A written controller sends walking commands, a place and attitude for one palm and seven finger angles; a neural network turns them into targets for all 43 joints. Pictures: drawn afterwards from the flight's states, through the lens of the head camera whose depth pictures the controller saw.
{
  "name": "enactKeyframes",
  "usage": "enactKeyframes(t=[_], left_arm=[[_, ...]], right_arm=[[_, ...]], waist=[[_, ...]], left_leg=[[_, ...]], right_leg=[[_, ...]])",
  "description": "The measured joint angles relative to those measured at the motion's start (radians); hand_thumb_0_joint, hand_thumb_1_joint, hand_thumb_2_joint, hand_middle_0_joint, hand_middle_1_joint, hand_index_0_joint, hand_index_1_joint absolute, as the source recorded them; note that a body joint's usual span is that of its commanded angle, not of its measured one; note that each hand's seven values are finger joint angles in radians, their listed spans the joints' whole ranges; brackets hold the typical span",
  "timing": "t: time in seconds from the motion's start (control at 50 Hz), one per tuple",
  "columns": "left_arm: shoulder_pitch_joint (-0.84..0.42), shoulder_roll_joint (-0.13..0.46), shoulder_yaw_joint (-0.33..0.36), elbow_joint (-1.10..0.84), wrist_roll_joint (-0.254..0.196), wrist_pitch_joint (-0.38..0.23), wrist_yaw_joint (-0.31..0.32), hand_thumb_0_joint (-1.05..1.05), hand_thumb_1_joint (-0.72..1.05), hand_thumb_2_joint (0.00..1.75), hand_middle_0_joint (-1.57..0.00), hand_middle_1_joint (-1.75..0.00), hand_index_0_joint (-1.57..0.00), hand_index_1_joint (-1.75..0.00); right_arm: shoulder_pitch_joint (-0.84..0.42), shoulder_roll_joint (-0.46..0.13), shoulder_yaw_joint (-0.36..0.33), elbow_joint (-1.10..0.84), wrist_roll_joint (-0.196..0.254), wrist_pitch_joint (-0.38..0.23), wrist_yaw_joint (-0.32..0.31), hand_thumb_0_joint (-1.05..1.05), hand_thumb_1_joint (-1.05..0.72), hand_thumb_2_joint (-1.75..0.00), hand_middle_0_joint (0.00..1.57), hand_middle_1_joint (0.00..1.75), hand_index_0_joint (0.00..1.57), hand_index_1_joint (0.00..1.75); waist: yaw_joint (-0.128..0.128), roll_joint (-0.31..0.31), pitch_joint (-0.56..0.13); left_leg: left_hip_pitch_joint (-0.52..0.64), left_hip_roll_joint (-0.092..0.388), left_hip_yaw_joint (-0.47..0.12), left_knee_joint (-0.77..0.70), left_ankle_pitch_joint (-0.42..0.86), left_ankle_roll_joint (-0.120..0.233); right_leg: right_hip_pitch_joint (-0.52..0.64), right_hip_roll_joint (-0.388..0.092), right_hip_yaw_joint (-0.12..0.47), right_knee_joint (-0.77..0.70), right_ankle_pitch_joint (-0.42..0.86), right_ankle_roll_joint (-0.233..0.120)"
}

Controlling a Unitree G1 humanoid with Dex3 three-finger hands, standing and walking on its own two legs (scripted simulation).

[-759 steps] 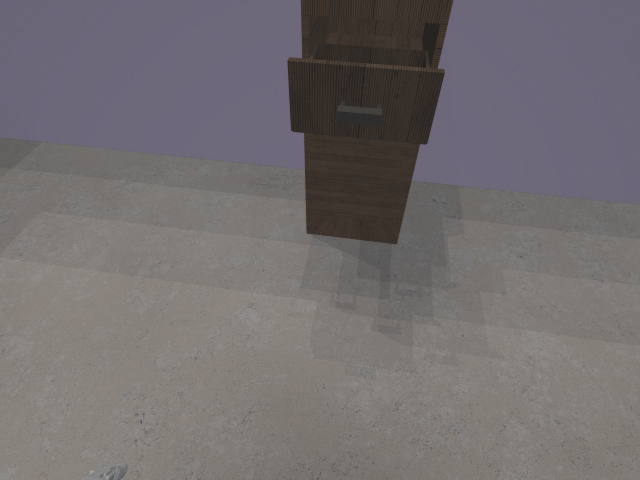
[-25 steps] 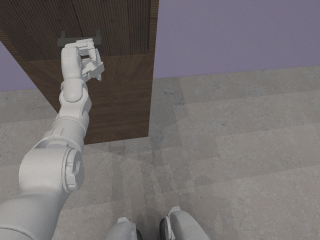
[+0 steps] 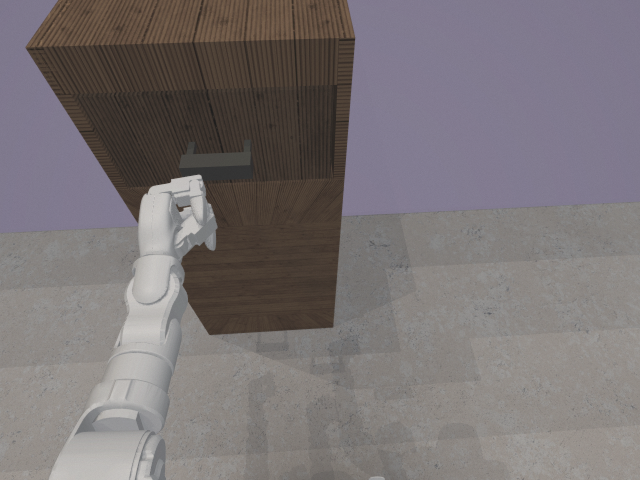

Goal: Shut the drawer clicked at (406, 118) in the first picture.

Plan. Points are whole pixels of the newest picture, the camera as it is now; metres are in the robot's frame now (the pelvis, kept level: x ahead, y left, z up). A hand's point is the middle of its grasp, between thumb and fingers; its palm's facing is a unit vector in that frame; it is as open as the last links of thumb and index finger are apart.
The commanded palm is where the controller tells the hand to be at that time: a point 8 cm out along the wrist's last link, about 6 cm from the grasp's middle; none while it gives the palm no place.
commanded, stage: draw the hand back to the body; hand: left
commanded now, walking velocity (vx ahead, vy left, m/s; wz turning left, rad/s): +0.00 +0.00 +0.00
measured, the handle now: (218, 156) +0.56 +0.15 +0.05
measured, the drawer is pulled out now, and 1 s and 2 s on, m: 0.00 0.00 0.00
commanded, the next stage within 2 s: step back with the hand held close in 1.14 s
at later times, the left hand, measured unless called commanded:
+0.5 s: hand (113, 323) +0.26 +0.19 +0.14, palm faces +0.17 -0.96 -0.24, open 3.2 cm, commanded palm +0.22 +0.24 +0.16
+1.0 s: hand out of the picture +0.16 +0.26 +0.20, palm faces +0.42 -0.81 -0.41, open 3.2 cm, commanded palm +0.11 +0.30 +0.21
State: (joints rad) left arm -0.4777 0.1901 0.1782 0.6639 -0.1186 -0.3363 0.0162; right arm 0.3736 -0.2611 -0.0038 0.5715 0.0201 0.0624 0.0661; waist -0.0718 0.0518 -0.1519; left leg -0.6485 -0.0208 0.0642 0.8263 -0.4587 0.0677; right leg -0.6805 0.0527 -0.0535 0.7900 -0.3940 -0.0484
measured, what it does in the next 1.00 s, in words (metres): stands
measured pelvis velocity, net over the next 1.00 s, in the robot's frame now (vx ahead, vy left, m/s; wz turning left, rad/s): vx -0.01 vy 0.02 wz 0.04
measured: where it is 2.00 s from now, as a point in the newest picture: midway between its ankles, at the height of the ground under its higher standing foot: outside the picture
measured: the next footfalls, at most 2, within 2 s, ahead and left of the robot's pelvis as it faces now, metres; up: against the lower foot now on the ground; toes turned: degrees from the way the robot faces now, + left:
none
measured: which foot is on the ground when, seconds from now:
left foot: down 0.00-1.00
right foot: down 0.00-1.00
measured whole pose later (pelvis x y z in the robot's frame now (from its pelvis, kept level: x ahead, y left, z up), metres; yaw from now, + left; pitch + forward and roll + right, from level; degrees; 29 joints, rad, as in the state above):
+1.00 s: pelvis -0.01 +0.02 +0.04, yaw +2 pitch -4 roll -1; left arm 0.55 0.36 0.29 -0.48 -0.08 -0.08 0.10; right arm 0.21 -0.24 0.03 0.61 0.01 -0.06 -0.05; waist 0.06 0.08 -0.01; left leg -0.07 -0.06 0.03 0.43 -0.29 0.08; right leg -0.10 0.03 -0.06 0.40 -0.24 -0.02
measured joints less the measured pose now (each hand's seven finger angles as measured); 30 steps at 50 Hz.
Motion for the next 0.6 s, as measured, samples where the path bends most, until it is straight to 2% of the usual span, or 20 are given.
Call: enactKeyframes(t=[0.08, 0.2, 0.28, 0.34, 0.42, 0.5, 0.6], left_arm=[[0.099, 0.003, -0.014, -0.113, -0.015, 0.07, -0.01, 0.01, 0.89, 0.9, -1.4, -1.6, -1.4, -1.6], [0.25, 0.012, -0.042, -0.315, -0.051, 0.101, -0.053, 0.01, 0.9, 0.9, -1.4, -1.6, -1.4, -1.6], [0.291, 0.025, -0.056, -0.371, -0.074, 0.158, -0.096, 0.01, 0.89, 0.9, -1.4, -1.6, -1.41, -1.6], [0.359, 0.057, -0.091, -0.451, -0.025, 0.202, -0.053, 0.01, 0.89, 0.9, -1.4, -1.6, -1.41, -1.6], [0.458, 0.078, -0.127, -0.558, 0.014, 0.239, 0.001, 0.01, 0.89, 0.9, -1.4, -1.6, -1.41, -1.6], [0.53, 0.089, -0.124, -0.645, 0.033, 0.264, 0.036, 0.01, 0.89, 0.9, -1.4, -1.6, -1.41, -1.6], [0.62, 0.104, -0.086, -0.757, 0.038, 0.27, 0.057, 0.01, 0.89, 0.9, -1.4, -1.6, -1.41, -1.59]], right_arm=[[-0.035, 0.004, 0.008, -0.02, 0.017, -0.01, -0.017, 0.01, -0.91, -0.9, 0.2, 0.3, 0.2, 0.3], [-0.085, -0.003, 0.011, -0.035, 0.028, -0.053, -0.043, 0.01, -0.91, -0.9, 0.2, 0.3, 0.2, 0.3], [-0.123, -0.009, 0.026, -0.038, 0.039, -0.069, -0.06, 0.01, -0.91, -0.9, 0.2, 0.3, 0.2, 0.3], [-0.161, 0.002, 0.034, -0.037, 0.04, -0.057, -0.078, 0.01, -0.91, -0.9, 0.2, 0.3, 0.2, 0.3], [-0.188, 0.012, 0.048, -0.038, 0.036, -0.051, -0.103, 0.01, -0.91, -0.9, 0.2, 0.3, 0.2, 0.3], [-0.202, 0.018, 0.06, -0.026, 0.027, -0.054, -0.118, 0.01, -0.91, -0.9, 0.2, 0.3, 0.2, 0.3], [-0.197, 0.027, 0.068, -0.004, 0.013, -0.065, -0.122, 0.01, -0.91, -0.9, 0.2, 0.3, 0.2, 0.3]], waist=[[0.013, -0.006, 0.019], [0.045, 0.003, 0.031], [0.063, 0.006, 0.041], [0.07, 0.001, 0.071], [0.079, 0.001, 0.107], [0.091, 0.006, 0.137], [0.103, 0.014, 0.154]], left_leg=[[0.068, -0.002, -0.009, -0.036, 0.01, -0.002], [0.155, -0.009, -0.021, -0.08, 0.034, -0.004], [0.199, -0.017, -0.031, -0.101, 0.052, -0.003], [0.266, -0.021, -0.025, -0.151, 0.077, 0.001], [0.353, -0.026, -0.025, -0.227, 0.114, 0.0], [0.425, -0.03, -0.028, -0.29, 0.143, 0.002], [0.497, -0.035, -0.028, -0.354, 0.168, 0.006]], right_leg=[[0.069, 0.0, -0.006, -0.034, 0.01, -0.004], [0.162, -0.005, -0.016, -0.079, 0.03, -0.004], [0.209, -0.013, -0.025, -0.099, 0.042, -0.003], [0.27, -0.016, -0.017, -0.138, 0.062, -0.003], [0.356, -0.017, -0.013, -0.21, 0.097, 0.001], [0.428, -0.019, -0.012, -0.272, 0.125, 0.004], [0.499, -0.021, -0.009, -0.333, 0.149, 0.008]])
